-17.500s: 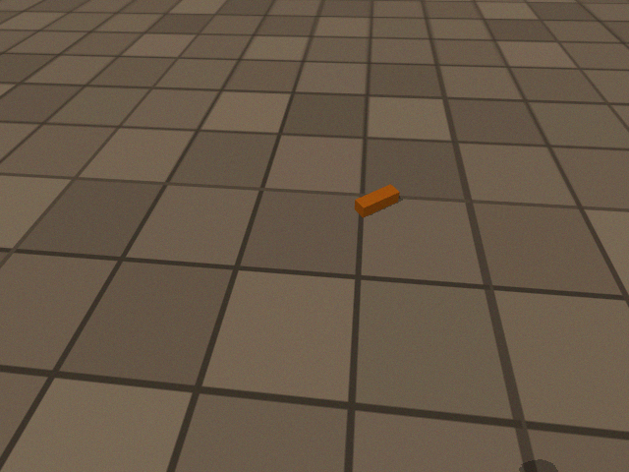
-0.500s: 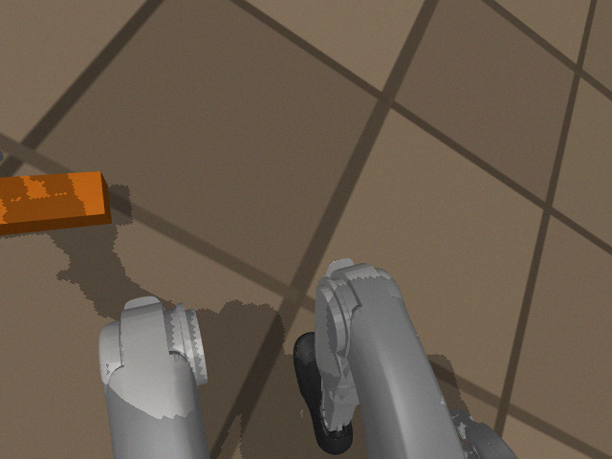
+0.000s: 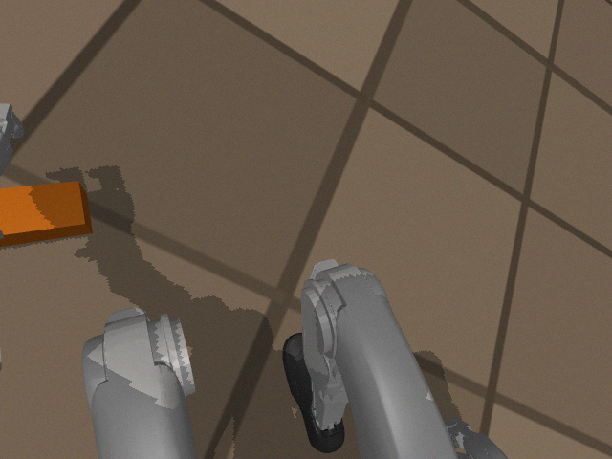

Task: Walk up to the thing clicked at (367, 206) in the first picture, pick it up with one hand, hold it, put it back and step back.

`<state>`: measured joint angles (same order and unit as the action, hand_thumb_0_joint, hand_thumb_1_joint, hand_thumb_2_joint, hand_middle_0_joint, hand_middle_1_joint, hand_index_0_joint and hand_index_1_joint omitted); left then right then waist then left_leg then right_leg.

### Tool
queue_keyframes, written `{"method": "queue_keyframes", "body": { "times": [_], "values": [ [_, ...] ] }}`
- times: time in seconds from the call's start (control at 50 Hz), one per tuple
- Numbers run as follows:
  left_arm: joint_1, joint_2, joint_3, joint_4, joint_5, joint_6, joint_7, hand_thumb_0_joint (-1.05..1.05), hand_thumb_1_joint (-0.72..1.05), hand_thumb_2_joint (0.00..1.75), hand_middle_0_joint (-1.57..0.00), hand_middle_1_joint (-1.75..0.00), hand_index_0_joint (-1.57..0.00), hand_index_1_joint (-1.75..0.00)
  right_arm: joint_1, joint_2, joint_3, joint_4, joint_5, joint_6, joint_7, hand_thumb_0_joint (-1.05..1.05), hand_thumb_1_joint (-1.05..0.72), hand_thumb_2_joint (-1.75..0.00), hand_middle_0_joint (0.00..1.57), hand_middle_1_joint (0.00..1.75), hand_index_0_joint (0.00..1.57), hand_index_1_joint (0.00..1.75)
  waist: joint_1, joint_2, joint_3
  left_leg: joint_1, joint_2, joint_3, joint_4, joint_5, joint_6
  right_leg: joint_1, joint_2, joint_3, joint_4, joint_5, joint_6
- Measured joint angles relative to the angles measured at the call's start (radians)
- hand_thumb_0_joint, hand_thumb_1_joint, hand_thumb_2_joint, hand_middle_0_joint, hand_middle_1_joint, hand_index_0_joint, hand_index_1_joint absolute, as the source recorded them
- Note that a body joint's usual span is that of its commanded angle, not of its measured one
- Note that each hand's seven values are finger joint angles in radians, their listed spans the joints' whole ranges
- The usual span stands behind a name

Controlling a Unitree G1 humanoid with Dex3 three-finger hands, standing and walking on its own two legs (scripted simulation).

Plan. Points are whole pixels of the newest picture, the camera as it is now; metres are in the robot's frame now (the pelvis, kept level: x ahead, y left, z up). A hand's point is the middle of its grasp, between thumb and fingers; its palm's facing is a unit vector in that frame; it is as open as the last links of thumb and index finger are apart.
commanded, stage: approach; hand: left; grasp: from above
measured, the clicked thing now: (5, 218) +0.48 +0.33 -0.29
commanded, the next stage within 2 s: close in in 0.32 s
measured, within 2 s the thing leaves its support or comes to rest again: neither
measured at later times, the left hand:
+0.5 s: hand out of the picture +0.47 +0.34 -0.17, palm faces -0.46 -0.07 -0.88, open 13.8 cm
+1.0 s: hand out of the picture +0.47 +0.32 -0.23, palm faces -0.47 -0.09 -0.88, open 14.1 cm
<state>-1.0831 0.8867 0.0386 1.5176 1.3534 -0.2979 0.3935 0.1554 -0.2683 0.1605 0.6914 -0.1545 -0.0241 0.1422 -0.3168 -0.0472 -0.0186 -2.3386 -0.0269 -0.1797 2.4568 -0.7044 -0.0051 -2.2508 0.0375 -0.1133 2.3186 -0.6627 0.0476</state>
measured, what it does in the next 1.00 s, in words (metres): stands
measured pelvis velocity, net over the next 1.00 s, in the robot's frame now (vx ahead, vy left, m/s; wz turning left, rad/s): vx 0.00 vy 0.00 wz -0.04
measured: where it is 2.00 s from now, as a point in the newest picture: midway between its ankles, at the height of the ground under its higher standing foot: (250, 442)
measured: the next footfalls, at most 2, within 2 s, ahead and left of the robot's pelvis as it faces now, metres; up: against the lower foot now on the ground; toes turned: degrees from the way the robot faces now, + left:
none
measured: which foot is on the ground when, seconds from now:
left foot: down 0.00-1.00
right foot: down 0.00-1.00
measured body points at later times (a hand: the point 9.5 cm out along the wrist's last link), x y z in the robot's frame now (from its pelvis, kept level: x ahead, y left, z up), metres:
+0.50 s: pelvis +0.00 +0.00 -0.01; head +0.25 +0.11 +0.35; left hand +0.49 +0.34 -0.12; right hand +0.04 -0.27 -0.08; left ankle +0.07 +0.12 -0.29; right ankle +0.11 -0.12 -0.29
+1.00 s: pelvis +0.00 +0.00 -0.01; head +0.26 +0.12 +0.33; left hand +0.49 +0.32 -0.18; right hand +0.03 -0.25 -0.07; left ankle +0.07 +0.12 -0.29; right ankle +0.11 -0.12 -0.29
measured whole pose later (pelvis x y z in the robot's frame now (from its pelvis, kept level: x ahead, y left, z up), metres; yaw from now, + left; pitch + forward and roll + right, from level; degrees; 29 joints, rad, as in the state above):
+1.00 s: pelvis +0.00 +0.00 -0.01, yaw -2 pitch +30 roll -13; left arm -1.09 1.04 0.08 1.66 1.37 -0.32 0.48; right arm 0.15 -0.30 0.27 0.64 -0.19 -0.07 0.14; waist -0.38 -0.11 0.09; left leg -2.35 -0.02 -0.21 2.51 -0.71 0.00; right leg -2.25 0.06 -0.14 2.34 -0.64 0.06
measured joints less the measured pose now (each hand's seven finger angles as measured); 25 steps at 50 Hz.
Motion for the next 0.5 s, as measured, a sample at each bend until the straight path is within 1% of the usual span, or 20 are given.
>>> {"method": "queue_keyframes", "body": {
  "times": [0.08,0.14,0.2,0.26,0.32,0.38,0.44,0.5],
  "values": [
    [0.009,-0.011,0.028,0.015,-0.002,0.034,0.006,0.00,-0.52,1.01,-0.09,-1.08,-0.11,-1.07,0.013,-0.008,0.011,-0.022,0.010,0.002,-0.002,0.00,-0.91,-0.90,0.20,0.30,0.20,0.30,-0.024,0.014,0.005,0.002,0.005,0.000,-0.009,0.004,-0.001,-0.003,0.003,0.000,-0.008,0.008,0.000],
    [0.033,-0.012,0.050,0.013,-0.019,0.051,0.007,0.00,-0.51,1.00,-0.11,-1.06,-0.12,-1.05,0.022,-0.014,0.020,-0.026,0.017,0.005,-0.003,0.00,-0.91,-0.90,0.20,0.30,0.20,0.30,-0.029,0.021,0.011,0.005,0.009,0.003,-0.013,0.007,-0.001,-0.006,0.007,0.004,-0.010,0.015,0.004],
    [0.058,-0.003,0.064,0.006,-0.039,0.055,-0.009,0.00,-0.51,1.00,-0.12,-1.04,-0.13,-1.04,0.029,-0.019,0.025,-0.023,0.024,0.007,-0.006,0.00,-0.91,-0.90,0.20,0.30,0.20,0.30,-0.025,0.023,0.018,0.006,0.012,0.007,-0.014,0.012,-0.003,-0.010,0.009,0.007,-0.007,0.022,0.003],
    [0.074,0.017,0.067,-0.004,-0.057,0.046,-0.035,0.00,-0.50,0.99,-0.13,-1.02,-0.13,-1.02,0.030,-0.023,0.027,-0.017,0.025,0.005,-0.010,0.00,-0.91,-0.90,0.20,0.30,0.20,0.30,-0.014,0.021,0.030,0.007,0.012,0.008,-0.010,0.017,-0.005,-0.012,0.010,0.009,-0.001,0.027,0.002],
    [0.071,0.044,0.060,-0.011,-0.071,0.024,-0.062,0.00,-0.50,0.99,-0.14,-1.01,-0.14,-1.01,0.027,-0.025,0.024,-0.011,0.018,0.001,-0.014,0.01,-0.91,-0.90,0.20,0.30,0.20,0.30,-0.001,0.014,0.043,0.005,0.009,0.008,-0.004,0.021,-0.006,-0.013,0.008,0.009,0.006,0.029,0.002],
    [0.047,0.068,0.040,-0.018,-0.074,-0.002,-0.084,0.00,-0.50,0.98,-0.14,-1.01,-0.14,-1.01,0.023,-0.026,0.023,-0.004,0.009,-0.002,-0.017,0.01,-0.91,-0.90,0.20,0.30,0.20,0.30,0.013,0.001,0.051,0.001,0.006,0.004,0.004,0.022,-0.007,-0.014,0.007,0.006,0.012,0.029,0.002],
    [0.016,0.081,0.012,-0.020,-0.067,-0.026,-0.091,0.00,-0.51,1.00,-0.14,-1.02,-0.14,-1.02,0.016,-0.027,0.023,-0.001,-0.002,-0.003,-0.017,0.01,-0.91,-0.90,0.20,0.30,0.20,0.30,0.019,-0.010,0.052,-0.004,0.003,-0.003,0.013,0.018,-0.007,-0.013,0.005,0.000,0.015,0.024,0.002],
    [-0.005,0.087,0.004,-0.015,-0.047,-0.047,-0.083,0.00,-0.51,1.01,-0.13,-1.04,-0.13,-1.04,0.008,-0.026,0.027,-0.008,-0.009,0.000,-0.016,0.00,-0.91,-0.90,0.20,0.30,0.20,0.30,0.015,-0.017,0.050,-0.006,0.000,-0.012,0.018,0.011,-0.006,-0.007,0.004,-0.009,0.013,0.016,0.000]
  ]
}}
